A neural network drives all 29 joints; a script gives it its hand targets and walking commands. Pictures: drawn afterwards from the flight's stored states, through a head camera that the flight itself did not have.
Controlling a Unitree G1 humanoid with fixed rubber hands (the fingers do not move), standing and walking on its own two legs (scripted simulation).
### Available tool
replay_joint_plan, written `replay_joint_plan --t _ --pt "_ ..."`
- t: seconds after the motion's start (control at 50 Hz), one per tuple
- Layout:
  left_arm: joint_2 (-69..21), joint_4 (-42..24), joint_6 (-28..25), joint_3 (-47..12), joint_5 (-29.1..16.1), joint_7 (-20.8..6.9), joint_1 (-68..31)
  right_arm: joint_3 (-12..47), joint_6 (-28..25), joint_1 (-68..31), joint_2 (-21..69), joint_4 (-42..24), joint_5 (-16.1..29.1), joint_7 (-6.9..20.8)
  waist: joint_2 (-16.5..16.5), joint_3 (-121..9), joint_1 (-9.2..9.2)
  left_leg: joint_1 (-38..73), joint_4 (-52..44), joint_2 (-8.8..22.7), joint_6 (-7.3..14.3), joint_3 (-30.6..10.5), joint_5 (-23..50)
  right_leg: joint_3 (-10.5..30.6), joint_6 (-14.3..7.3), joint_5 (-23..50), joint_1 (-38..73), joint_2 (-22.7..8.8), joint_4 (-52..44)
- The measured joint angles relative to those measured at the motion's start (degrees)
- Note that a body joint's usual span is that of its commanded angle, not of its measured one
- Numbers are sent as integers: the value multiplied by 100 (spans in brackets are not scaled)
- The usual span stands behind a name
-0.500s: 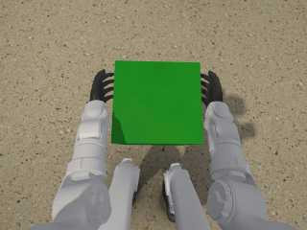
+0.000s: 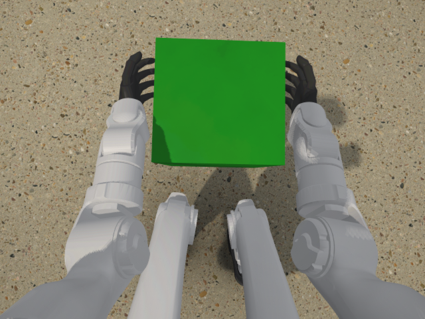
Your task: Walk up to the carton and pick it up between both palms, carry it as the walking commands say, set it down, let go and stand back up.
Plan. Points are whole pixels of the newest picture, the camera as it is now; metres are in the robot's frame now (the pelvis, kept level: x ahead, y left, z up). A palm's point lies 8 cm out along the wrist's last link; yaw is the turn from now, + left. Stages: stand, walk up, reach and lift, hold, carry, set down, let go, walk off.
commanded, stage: set down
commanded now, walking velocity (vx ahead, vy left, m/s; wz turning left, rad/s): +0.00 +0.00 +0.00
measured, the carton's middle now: (215, 117) +0.46 +0.01 -0.17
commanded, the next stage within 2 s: none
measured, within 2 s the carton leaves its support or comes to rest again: rests again in 1.86 s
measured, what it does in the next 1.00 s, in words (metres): lowers itself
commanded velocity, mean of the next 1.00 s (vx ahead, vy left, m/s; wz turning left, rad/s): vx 0.00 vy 0.00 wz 0.00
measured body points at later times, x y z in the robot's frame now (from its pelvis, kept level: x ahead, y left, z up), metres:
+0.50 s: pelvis -0.01 +0.00 -0.07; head +0.30 +0.02 +0.25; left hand +0.50 +0.17 -0.19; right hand +0.51 -0.14 -0.18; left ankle +0.10 +0.11 -0.49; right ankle +0.08 -0.12 -0.49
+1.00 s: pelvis -0.01 +0.00 -0.12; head +0.34 +0.01 +0.15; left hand +0.53 +0.17 -0.28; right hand +0.54 -0.14 -0.27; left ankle +0.10 +0.11 -0.49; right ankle +0.08 -0.12 -0.49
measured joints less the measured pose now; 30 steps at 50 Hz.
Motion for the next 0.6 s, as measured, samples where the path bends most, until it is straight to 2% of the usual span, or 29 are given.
replay_joint_plan --t 0.6 --pt "538 324 135 -3 -157 8 -1292 130 113 -1290 -418 323 223 -195 -37 780 75 -1540 1392 -103 -131 19 -120 -90 92 -144 -1554 176 1419"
